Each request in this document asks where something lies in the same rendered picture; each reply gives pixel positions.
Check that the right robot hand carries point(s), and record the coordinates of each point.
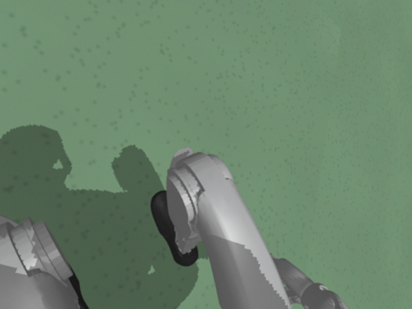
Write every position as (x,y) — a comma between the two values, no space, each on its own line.
(295,280)

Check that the left robot foot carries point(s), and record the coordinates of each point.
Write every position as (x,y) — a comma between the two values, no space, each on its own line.
(75,283)

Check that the right robot foot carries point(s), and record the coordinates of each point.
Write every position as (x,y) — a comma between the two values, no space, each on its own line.
(166,229)

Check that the right robot arm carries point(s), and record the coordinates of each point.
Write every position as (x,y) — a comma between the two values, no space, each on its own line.
(317,296)

